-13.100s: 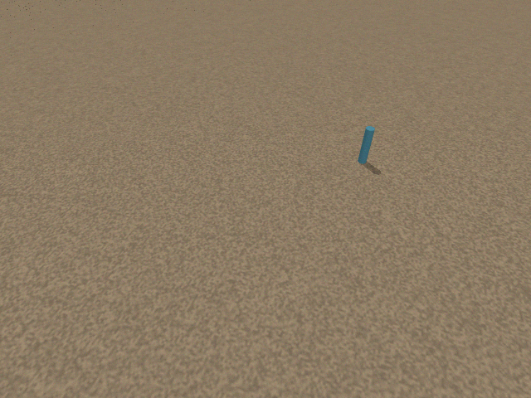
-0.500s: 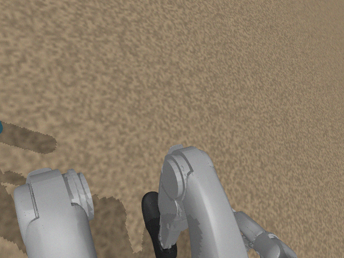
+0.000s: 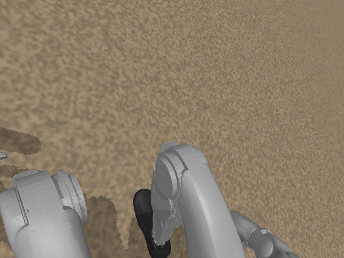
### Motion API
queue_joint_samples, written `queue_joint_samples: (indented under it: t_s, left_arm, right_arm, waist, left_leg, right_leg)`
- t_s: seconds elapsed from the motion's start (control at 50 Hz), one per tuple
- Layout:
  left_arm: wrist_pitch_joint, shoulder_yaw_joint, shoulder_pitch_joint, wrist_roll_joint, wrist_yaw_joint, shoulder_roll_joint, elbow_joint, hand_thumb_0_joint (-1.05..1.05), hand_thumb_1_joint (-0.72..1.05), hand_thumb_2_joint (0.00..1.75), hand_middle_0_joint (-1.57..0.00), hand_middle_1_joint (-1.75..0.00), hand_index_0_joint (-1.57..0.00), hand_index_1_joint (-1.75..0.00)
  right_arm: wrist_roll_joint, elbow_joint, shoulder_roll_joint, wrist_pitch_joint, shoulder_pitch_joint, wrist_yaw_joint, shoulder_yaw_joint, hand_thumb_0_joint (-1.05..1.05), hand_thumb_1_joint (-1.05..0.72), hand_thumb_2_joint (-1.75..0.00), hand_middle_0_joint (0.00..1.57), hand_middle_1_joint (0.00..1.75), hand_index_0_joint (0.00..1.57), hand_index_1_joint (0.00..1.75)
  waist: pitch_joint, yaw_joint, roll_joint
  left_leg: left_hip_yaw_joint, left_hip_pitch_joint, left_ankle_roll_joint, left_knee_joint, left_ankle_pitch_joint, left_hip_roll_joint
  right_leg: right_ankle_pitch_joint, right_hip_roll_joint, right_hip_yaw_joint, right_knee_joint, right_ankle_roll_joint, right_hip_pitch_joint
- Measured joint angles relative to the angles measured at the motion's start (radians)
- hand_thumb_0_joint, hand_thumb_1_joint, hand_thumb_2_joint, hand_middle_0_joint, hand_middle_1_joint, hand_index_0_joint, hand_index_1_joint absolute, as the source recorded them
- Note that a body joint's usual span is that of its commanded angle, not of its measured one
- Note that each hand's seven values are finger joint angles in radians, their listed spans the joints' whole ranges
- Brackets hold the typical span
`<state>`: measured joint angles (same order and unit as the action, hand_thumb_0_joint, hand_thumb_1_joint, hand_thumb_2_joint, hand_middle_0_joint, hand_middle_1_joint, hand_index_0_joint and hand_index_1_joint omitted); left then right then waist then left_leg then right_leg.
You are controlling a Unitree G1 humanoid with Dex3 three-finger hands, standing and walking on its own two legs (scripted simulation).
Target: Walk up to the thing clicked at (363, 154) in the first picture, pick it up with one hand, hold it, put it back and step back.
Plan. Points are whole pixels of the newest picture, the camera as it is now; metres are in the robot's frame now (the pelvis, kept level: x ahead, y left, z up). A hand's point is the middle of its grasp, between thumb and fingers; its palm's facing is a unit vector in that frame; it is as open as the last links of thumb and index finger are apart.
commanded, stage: close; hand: left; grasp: from the side
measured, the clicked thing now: out of the picture +0.46 +0.30 -0.17
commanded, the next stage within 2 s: settle in 0.74 s
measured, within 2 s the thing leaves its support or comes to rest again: leaves its support in 1.12 s
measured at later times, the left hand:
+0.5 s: hand out of the picture +0.45 +0.29 -0.16, palm faces +0.36 -0.93 -0.01, open 9.8 cm
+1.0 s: hand out of the picture +0.46 +0.28 -0.16, palm faces +0.36 -0.93 +0.00, open 6.8 cm
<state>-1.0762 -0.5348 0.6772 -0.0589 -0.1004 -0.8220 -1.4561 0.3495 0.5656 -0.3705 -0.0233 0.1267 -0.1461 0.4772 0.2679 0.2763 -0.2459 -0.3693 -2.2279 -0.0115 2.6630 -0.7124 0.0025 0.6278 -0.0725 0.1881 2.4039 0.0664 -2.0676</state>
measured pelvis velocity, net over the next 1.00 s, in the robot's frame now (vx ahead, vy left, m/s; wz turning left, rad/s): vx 0.00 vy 0.00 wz -0.03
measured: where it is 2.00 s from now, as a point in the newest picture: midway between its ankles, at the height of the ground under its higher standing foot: outside the picture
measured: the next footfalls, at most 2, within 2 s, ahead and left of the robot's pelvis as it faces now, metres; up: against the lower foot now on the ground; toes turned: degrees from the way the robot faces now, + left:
none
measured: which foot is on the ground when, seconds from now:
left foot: down 0.00-1.00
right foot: down 0.00-1.00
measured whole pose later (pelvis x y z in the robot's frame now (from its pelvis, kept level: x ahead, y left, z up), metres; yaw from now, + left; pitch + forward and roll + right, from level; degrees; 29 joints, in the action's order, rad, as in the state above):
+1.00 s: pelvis +0.00 +0.00 +0.01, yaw -1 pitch +15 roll -19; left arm -1.05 -0.50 0.77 -0.02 0.01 -0.89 -1.49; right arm 0.35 0.55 -0.36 -0.07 0.15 -0.14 0.51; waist 0.29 0.30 -0.26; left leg -0.39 -2.23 -0.01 2.65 -0.73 -0.01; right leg 0.62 -0.08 0.21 2.37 0.08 -2.07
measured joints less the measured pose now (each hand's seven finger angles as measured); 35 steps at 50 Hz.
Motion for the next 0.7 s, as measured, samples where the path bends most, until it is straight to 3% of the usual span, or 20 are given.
queue_joint_samples:
  t_s: [0.14,0.22,0.4,0.58,0.7]
  left_arm:
    - [0.000,0.043,0.002,-0.007,0.035,0.008,0.001,-0.02,-0.36,0.18,-0.14,-0.14,-0.12,-0.14]
    - [-0.006,0.040,0.016,-0.008,0.057,0.014,-0.006,-0.01,-0.26,0.25,-0.22,-0.21,-0.21,-0.21]
    - [0.001,0.032,0.045,0.029,0.093,-0.029,-0.030,-0.01,0.02,0.44,-0.43,-0.41,-0.41,-0.40]
    - [0.007,0.044,0.052,0.017,0.105,-0.036,-0.029,0.00,0.31,0.65,-0.65,-0.63,-0.64,-0.63]
    - [0.008,0.048,0.069,0.028,0.113,-0.048,-0.038,0.00,0.24,0.72,-0.74,-0.80,-0.77,-0.80]
  right_arm:
    - [0.001,0.004,0.003,-0.007,0.009,-0.008,0.008,0.00,-0.91,-0.91,0.21,0.30,0.21,0.30]
    - [0.001,0.001,0.009,-0.011,0.016,-0.008,0.016,0.00,-0.90,-0.90,0.21,0.30,0.21,0.30]
    - [0.007,-0.016,0.013,-0.030,0.027,-0.001,0.025,0.00,-0.89,-0.90,0.21,0.30,0.21,0.30]
    - [0.003,-0.005,0.010,-0.034,0.013,-0.001,0.031,0.00,-0.87,-0.90,0.21,0.29,0.21,0.30]
    - [0.001,-0.006,0.011,-0.038,0.011,0.000,0.033,0.00,-0.87,-0.89,0.21,0.29,0.21,0.30]
  waist:
    - [0.006,-0.005,0.004]
    - [0.004,-0.002,-0.005]
    - [0.011,0.011,-0.011]
    - [0.013,0.013,-0.008]
    - [0.015,0.013,-0.013]
  left_leg:
    - [-0.001,-0.001,-0.001,-0.002,-0.002,0.000]
    - [-0.007,0.003,-0.006,-0.002,-0.004,-0.001]
    - [-0.015,-0.001,-0.005,-0.002,-0.002,-0.008]
    - [-0.013,-0.001,0.002,-0.006,-0.009,-0.012]
    - [-0.014,-0.003,0.003,-0.009,-0.010,-0.013]
  right_leg:
    - [0.001,0.001,0.000,-0.003,0.007,-0.002]
    - [-0.002,0.000,0.004,-0.004,0.013,-0.001]
    - [-0.012,-0.007,0.011,-0.012,0.008,-0.006]
    - [-0.009,-0.007,0.010,-0.019,0.012,-0.004]
    - [-0.008,-0.007,0.013,-0.024,0.009,-0.003]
